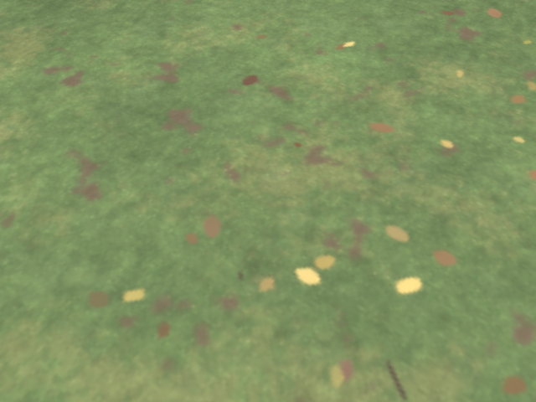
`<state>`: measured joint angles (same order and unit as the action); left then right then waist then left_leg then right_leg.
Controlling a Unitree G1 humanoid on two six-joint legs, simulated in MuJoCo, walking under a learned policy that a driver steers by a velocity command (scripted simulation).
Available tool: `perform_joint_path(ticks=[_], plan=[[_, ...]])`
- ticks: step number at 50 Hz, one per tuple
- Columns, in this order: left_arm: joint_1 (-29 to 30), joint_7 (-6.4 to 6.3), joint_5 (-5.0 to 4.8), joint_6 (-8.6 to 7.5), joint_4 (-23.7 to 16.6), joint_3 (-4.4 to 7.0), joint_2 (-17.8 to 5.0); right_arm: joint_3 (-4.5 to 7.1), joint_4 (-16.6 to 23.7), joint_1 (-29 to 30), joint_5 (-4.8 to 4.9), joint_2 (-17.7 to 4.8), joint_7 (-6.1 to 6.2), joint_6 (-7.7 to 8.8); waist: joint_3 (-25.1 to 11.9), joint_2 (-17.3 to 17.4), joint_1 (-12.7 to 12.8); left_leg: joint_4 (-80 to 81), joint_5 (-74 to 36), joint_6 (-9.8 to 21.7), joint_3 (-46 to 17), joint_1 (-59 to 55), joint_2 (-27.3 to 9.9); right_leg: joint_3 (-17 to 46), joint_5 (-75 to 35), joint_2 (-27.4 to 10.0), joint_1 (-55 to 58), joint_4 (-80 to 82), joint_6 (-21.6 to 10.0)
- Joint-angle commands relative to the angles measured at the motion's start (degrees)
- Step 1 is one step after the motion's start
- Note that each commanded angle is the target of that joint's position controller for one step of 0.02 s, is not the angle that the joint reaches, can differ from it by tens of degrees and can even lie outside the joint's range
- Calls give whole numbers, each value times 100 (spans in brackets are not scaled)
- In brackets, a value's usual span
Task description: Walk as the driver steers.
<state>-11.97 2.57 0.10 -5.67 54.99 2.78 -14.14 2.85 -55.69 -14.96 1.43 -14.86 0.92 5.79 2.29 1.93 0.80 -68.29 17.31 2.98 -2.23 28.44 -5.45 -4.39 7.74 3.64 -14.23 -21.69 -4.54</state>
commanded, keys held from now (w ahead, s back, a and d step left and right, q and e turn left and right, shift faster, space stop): w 1.00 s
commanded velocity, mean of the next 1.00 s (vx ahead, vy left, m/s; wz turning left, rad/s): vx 0.50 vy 0.00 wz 0.00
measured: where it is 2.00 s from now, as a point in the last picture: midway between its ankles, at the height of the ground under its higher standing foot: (287, 207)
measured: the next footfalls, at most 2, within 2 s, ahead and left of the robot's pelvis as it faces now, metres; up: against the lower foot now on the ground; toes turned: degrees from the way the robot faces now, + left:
left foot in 0.36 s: +0.40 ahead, +0.16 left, +0.00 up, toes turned +2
right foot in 0.90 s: +0.70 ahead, -0.09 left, +0.00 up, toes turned -3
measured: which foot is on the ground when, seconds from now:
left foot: up 0.00-0.34, down 0.36-0.92, up 0.94-1.00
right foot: down 0.00-0.38, up 0.40-0.88, down 0.90-1.00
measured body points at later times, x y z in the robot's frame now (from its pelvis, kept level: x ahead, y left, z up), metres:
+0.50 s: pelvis +0.30 +0.07 +0.00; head +0.32 +0.08 +0.45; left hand +0.34 +0.34 -0.15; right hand +0.41 -0.20 -0.12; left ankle +0.35 +0.15 -0.74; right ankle +0.21 -0.08 -0.65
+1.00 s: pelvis +0.58 +0.00 -0.01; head +0.61 -0.01 +0.44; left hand +0.73 +0.26 -0.12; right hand +0.59 -0.27 -0.16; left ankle +0.44 +0.15 -0.65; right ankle +0.66 -0.09 -0.74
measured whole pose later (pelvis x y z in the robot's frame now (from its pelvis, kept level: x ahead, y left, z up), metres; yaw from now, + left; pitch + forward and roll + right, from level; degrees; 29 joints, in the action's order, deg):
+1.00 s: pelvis +0.58 +0.00 -0.01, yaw -1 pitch +2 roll +1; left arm -6.5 1.8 -0.5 -5.6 51.3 3.5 -14.2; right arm 3.1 -57.0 -18.6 1.6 -14.9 0.2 5.2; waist 1.8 1.1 -0.8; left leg -64.4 25.0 2.1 -1.8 17.3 -1.0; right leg -3.2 8.9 0.5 -23.7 -30.8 -3.3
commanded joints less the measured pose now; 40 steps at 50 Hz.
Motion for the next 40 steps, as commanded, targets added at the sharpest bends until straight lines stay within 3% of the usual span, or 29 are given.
perform_joint_path(ticks=[1,5,8,12,15,16,17,18,19,20,21,22,23,24,26,29,31,35,40], plan=[[114,-44,12,-138,-201,79,-567,99,196,-489,-50,-238,53,-104,-32,-557,-289,386,-434,-81,-153,394,-418,1414,-262,-1538,-108,1607,-992],[-346,-221,-3,-83,-85,122,-785,116,583,536,-127,-299,15,-65,148,-415,-53,1944,-1725,-271,-65,1046,-412,1103,-585,-1457,271,1697,-894],[-696,-274,-66,-47,-4,137,-882,50,769,1228,-87,-188,-64,-12,193,-409,184,3042,-2402,-289,187,755,-154,801,-661,-1337,448,1686,-740],[-1174,-293,-121,59,198,165,-912,5,1025,1861,-25,-230,-201,23,320,-405,373,3695,-2207,-207,182,921,-13,830,-751,-1633,1306,1376,-707],[-1167,-319,-125,164,232,223,-1008,55,1126,1799,-9,-424,-292,68,181,-523,176,3956,-1549,10,203,661,114,909,-1485,-1894,1888,897,-569],[-1049,-322,-118,194,195,239,-1059,116,1070,1491,-9,-558,-297,81,-28,-622,-32,4011,-1346,107,333,145,271,845,-2341,-1858,1936,510,-496],[-924,-319,-103,230,154,219,-1015,234,859,764,-18,-753,-283,85,-470,-617,-432,4116,-1351,255,503,-851,466,640,-3206,-1627,1813,-363,-371],[-927,-320,-43,240,62,133,-825,379,564,-309,-55,-1094,-236,80,-1232,-454,-838,3910,-1445,520,175,-2494,160,407,-2876,-1315,1043,-1729,-192],[-1569,-258,-10,141,-36,-60,-196,534,390,-1134,-165,-1691,-211,42,-2185,763,-717,4042,-682,1421,-2312,-4941,-1363,80,-744,-444,-1352,-4076,252],[-1511,-234,-70,-12,27,-92,-195,422,357,-1232,-120,-1343,-228,22,-2555,1207,-759,4994,-178,1681,-4032,-5346,-1800,859,2464,-12,-2348,-5098,276],[-976,-210,-245,-120,-119,68,-789,296,411,-789,-84,-985,-224,37,-1747,877,-722,5085,-16,1345,-3315,-4742,-1579,1132,2289,-393,-2894,-5543,139],[-567,-222,-298,-168,-241,80,-860,232,557,-252,-96,-791,-211,39,-1138,535,-566,5190,-432,1153,-2476,-3873,-1378,946,1757,-720,-2920,-5397,73],[-358,-260,-223,-159,-259,105,-815,176,610,138,-135,-615,-231,46,-702,169,-395,5405,-931,1059,-1872,-3025,-1150,832,1313,-949,-2700,-5004,87],[-409,-287,-158,-90,-239,147,-751,131,626,335,-181,-469,-246,72,-517,230,-185,5595,-1223,959,-1450,-2465,-946,862,1021,-1141,-2325,-4650,101],[-616,-291,-126,67,-171,125,-462,125,549,337,-189,-436,-271,92,-404,284,4,5903,-1463,993,-1044,-1932,-768,808,791,-1219,-1907,-4340,172],[-208,-317,-68,152,-341,141,-441,189,401,68,-175,-684,-185,111,-147,131,6,6153,-1891,1101,-681,-1852,-752,754,191,-1278,-2328,-3612,345],[217,-303,-35,137,-482,144,-419,193,328,-104,-156,-717,-117,75,-55,95,-89,6215,-1956,1031,-468,-1981,-678,722,-442,-1258,-2539,-2893,421],[1034,-225,-74,81,-690,80,-289,200,193,-448,-94,-791,-48,33,109,132,-342,6283,-1748,848,-66,-2069,-498,459,-1373,-996,-2223,-1547,437],[1625,-78,-123,24,-958,59,-387,255,-56,-833,-34,-851,-13,-90,291,151,-438,5893,-1874,776,-136,-3020,-914,527,-952,-899,-2419,-907,235]])
Keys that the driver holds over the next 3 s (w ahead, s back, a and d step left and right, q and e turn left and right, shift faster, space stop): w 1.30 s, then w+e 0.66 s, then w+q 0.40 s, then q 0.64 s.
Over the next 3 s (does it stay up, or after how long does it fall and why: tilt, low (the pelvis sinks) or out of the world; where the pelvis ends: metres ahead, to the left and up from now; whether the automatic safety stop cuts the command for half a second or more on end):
stays up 1.53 -0.18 -0.01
